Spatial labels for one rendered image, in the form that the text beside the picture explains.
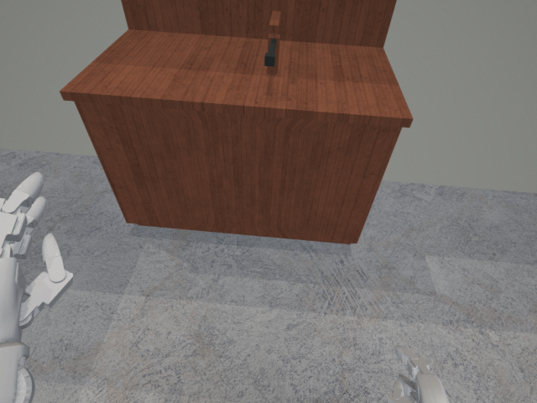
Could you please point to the robot left hand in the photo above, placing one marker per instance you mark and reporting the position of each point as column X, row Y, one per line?
column 19, row 216

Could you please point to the tap lever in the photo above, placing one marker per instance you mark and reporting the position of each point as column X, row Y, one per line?
column 270, row 56

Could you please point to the robot right hand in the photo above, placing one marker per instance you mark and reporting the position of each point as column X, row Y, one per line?
column 427, row 387

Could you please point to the robot left forearm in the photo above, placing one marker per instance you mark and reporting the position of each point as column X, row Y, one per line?
column 16, row 382

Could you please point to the counter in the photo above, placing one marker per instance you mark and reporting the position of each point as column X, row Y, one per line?
column 194, row 132

